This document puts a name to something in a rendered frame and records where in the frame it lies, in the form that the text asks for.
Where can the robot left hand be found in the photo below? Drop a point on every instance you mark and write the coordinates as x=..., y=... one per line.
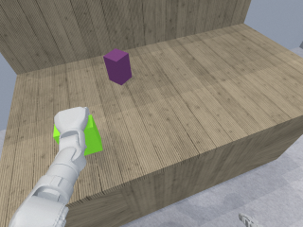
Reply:
x=73, y=118

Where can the table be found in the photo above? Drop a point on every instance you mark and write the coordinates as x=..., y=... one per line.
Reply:
x=210, y=98

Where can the robot right hand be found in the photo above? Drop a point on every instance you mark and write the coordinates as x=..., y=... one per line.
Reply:
x=249, y=221

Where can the left robot forearm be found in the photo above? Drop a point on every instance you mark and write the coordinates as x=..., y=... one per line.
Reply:
x=58, y=182

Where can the robot left upper arm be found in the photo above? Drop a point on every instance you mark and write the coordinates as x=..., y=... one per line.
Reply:
x=41, y=212

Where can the sponge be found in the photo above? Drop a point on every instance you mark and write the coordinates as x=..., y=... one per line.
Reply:
x=91, y=134

